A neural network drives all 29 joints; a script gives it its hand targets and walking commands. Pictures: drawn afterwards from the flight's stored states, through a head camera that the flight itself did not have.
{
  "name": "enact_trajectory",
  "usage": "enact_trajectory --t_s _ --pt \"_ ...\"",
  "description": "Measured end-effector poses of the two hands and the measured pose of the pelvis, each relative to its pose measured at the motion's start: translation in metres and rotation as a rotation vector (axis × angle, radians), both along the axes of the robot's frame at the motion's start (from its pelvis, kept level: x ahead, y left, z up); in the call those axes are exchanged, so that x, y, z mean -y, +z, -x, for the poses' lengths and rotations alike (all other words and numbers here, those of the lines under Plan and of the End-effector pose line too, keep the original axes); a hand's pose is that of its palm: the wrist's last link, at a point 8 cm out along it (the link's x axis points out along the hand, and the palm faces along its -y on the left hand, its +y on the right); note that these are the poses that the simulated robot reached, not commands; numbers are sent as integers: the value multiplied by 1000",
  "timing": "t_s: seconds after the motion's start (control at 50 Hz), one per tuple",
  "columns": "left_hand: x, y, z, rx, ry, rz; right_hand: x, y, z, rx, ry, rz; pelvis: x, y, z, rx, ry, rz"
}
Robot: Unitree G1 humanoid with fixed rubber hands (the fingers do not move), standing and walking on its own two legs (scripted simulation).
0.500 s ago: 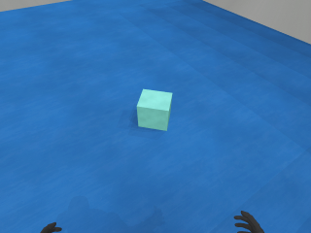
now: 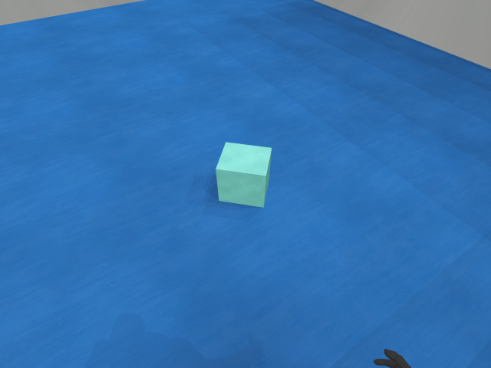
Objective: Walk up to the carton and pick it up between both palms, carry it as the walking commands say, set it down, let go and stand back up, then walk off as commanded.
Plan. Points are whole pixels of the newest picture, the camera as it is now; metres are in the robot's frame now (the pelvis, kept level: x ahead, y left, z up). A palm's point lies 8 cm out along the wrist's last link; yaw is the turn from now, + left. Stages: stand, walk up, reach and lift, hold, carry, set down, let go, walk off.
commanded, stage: stand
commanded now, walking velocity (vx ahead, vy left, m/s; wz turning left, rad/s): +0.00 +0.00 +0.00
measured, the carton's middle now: (244, 174) +1.15 -0.01 -0.64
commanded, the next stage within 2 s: walk up in 0.34 s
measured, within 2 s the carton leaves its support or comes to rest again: neither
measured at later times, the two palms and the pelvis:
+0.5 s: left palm out of the picture +0.07 +0.31 -0.09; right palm out of the picture +0.10 -0.27 -0.12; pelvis -0.01 +0.00 +0.00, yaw +0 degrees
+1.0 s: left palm out of the picture +0.17 +0.41 -0.08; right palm out of the picture +0.13 -0.25 -0.07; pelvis +0.08 +0.08 +0.01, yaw +1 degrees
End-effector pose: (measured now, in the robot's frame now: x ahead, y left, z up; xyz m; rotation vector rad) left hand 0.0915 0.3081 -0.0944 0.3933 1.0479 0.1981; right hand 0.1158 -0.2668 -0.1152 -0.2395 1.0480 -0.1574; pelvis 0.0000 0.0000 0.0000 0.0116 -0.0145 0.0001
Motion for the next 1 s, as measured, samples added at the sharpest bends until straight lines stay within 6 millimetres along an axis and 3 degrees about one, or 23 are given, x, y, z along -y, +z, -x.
enact_trajectory --t_s 0.6,0.66,0.74,0.86,1.0 --pt "1 2 20 -51 17 2 9 0 14 -40 -12 -3 4 5 5 -1 0 -6" --pt "-11 8 15 -31 14 -3 18 9 11 -30 -6 25 -1 7 1 -3 4 -6" --pt "-41 19 8 -16 18 -40 23 20 -5 -10 18 73 -15 8 -8 1 18 -5" --pt "-89 14 -21 -11 9 -44 -3 32 -42 47 33 113 -50 2 -36 -4 26 24" --pt "-101 16 -78 42 -19 13 -21 45 -19 -73 7 151 -77 12 -76 -11 24 49"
